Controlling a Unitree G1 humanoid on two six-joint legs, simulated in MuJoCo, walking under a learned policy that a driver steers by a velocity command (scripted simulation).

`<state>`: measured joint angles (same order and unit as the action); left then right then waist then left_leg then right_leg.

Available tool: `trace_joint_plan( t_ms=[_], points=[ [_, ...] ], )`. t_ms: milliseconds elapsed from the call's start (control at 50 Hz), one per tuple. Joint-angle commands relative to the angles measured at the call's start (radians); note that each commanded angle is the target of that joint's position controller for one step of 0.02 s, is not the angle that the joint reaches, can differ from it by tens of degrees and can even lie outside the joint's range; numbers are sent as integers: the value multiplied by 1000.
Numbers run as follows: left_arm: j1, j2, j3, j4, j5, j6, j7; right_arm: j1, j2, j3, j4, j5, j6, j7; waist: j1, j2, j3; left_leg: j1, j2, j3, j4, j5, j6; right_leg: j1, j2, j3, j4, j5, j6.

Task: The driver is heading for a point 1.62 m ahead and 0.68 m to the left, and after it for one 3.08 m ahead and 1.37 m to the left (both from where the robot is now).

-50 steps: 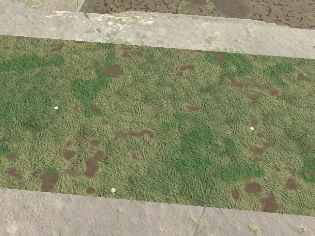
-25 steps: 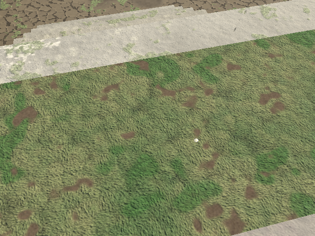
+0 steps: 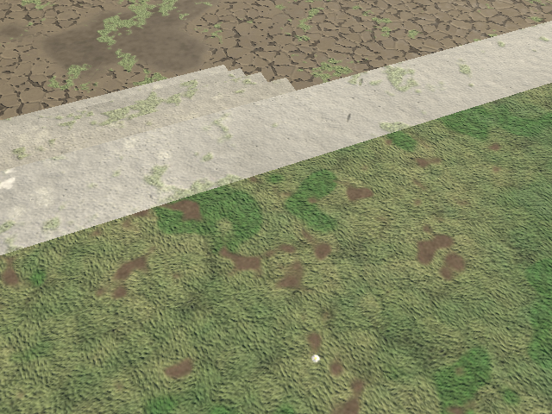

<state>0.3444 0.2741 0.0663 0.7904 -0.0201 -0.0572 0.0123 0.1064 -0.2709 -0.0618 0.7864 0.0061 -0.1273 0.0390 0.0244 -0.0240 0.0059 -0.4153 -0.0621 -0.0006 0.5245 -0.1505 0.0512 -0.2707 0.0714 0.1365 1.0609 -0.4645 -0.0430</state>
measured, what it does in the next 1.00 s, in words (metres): walks ahead, turning left: right foot, then left foot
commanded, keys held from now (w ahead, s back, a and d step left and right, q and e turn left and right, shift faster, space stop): w+q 1.00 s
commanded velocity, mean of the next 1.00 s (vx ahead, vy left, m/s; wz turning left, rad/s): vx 0.50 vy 0.00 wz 0.46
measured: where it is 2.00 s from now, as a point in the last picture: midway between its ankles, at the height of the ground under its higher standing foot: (146, 258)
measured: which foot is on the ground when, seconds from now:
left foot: down 0.00-0.40, up 0.42-0.86, down 0.88-1.00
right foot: up 0.00-0.36, down 0.38-0.88, up 0.90-1.00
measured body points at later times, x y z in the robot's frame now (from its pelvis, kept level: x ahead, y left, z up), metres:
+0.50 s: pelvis +0.26 -0.02 +0.01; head +0.28 -0.02 +0.46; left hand +0.39 +0.27 -0.06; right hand +0.38 -0.28 -0.11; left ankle +0.14 +0.09 -0.65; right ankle +0.32 -0.12 -0.73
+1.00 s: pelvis +0.48 +0.13 +0.00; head +0.51 +0.16 +0.45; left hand +0.41 +0.42 -0.12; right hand +0.76 -0.01 -0.09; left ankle +0.50 +0.22 -0.73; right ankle +0.46 -0.07 -0.63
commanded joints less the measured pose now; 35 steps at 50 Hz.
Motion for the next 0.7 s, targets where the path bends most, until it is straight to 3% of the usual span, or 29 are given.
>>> trace_joint_plan(
  t_ms=[20, 40, 80, 120, 180, 280, 320, 360, 380, 400, 420, 440, 460, 480, 500, 540, 600, 700],
  points=[
    [-105, 124, 19, -123, 16, -45, -3, 129, -116, -26, -25, 4, 19, 0, -76, 61, -15, 403, 320, -527, -282, -177, 215, -496, -114, -23, 169, 87, 1],
    [-111, 117, 23, -129, 30, -48, -2, 116, -104, -19, -32, -4, 19, -2, -50, 65, -9, 338, 287, -475, -295, -75, 202, -444, -142, -24, 93, 129, 3],
    [-93, 84, 19, -134, 35, -48, -1, 125, -103, -16, -30, -2, 22, -8, -25, 109, -29, 285, 241, -405, -313, 56, 202, -372, -149, -47, -18, 144, 21],
    [-132, 60, 9, -152, 36, -46, 1, 151, -133, -26, -24, 8, 24, -21, -29, 120, -33, 249, 228, -350, -325, 140, 213, -350, -138, -75, -144, 174, 48],
    [-242, 33, -5, -178, 30, -49, -3, 188, -165, -37, -17, 18, 35, -38, -61, 109, -20, 190, 196, -290, -327, 148, 184, -276, -109, -86, -356, 359, 72],
    [-370, 55, -1, -213, 9, -64, -21, 280, -161, -37, -4, 26, 61, -48, -103, 122, -8, 207, 199, -339, -264, 69, 156, -176, -57, -71, -541, 463, 82],
    [-366, 79, 9, -219, 5, -74, -24, 284, -167, -40, -9, 25, 70, -52, -83, 137, -11, 232, 210, -394, -218, 36, 139, -118, -51, -65, -594, 415, 69],
    [-262, 109, 28, -191, 8, -80, -18, 261, -144, -35, -23, 23, 74, -54, -16, 143, -47, 204, 170, -397, -120, 49, 101, 58, -67, -73, -663, 401, 30],
    [-139, 150, 43, -175, 22, -82, -9, 234, -104, -21, -43, 15, 69, -52, 48, 112, -133, 122, 125, -346, 52, 44, 66, 253, -166, 3, -642, 380, -20],
    [8, 220, 60, -158, 34, -75, 2, 254, -34, -1, -71, 4, 61, -54, 87, -67, -263, -91, 23, -211, 365, -188, 11, 536, -363, 233, -651, 332, -97],
    [55, 248, 68, -124, 29, -58, -10, 351, -46, 5, -103, 30, 52, -53, 38, -347, -310, -339, 6, -136, 596, -467, -10, 628, -530, 609, -727, 133, -221],
    [9, 154, 47, -137, 20, -56, -12, 325, -133, -17, -77, 40, 57, -55, 48, -197, -189, -411, 74, -163, 704, -397, -23, 533, -489, 561, -756, 25, -205],
    [-27, 105, 32, -139, 19, -53, -12, 245, -154, -24, -85, 31, 64, -51, 56, -114, -91, -417, 101, -143, 726, -310, -29, 428, -435, 391, -765, 87, -167],
    [-77, 89, 24, -139, 26, -50, -15, 217, -136, -25, -88, 23, 69, -49, 30, -56, -48, -382, 126, -127, 705, -245, -35, 331, -387, 289, -795, 176, -147],
    [-109, 72, 19, -132, 29, -50, -16, 193, -126, -28, -100, 17, 74, -45, 11, -66, -13, -367, 150, -126, 673, -203, -39, 265, -363, 220, -820, 259, -146],
    [-134, 74, 20, -119, 31, -56, -19, 183, -87, -23, -115, 23, 87, -34, -14, -90, 11, -316, 174, -106, 639, -154, -47, 174, -331, 101, -870, 366, -141],
    [-127, 110, 34, -92, 27, -65, -16, 134, -66, -16, -149, 15, 95, -27, -18, -56, 14, -336, 184, -98, 548, -65, -69, 165, -336, -9, -904, 495, -162],
    [-102, 159, 45, -55, 19, -53, -7, -2, -49, -1, -189, 15, 85, 2, 26, -31, 34, -266, 167, -36, 264, 169, -54, 184, -311, -181, -904, 546, -123]
  ],
)
Keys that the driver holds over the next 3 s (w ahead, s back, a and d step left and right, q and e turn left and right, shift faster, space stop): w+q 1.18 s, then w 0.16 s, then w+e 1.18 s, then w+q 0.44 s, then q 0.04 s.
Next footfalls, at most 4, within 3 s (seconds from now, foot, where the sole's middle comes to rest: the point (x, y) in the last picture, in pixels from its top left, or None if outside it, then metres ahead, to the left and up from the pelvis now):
0.38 right None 0.36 -0.11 -0.76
0.88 left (191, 391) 0.53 0.24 -0.76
1.38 right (207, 272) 0.87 0.24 -0.76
1.82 left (95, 259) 0.90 0.56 -0.76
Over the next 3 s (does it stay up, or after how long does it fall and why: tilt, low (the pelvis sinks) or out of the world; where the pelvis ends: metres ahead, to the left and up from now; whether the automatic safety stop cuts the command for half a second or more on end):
stays up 1.43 0.60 -0.12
